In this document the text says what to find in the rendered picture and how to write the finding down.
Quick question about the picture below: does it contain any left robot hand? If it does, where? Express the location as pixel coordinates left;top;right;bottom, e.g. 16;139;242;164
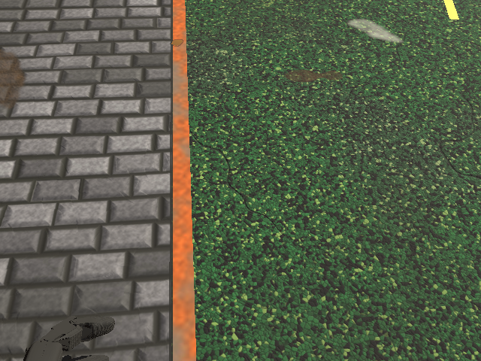
23;316;115;361

